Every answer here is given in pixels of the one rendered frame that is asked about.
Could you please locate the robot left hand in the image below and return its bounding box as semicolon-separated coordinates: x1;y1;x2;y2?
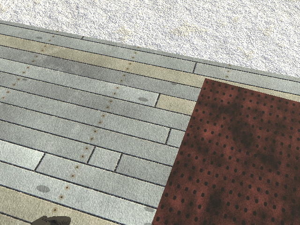
31;216;71;225

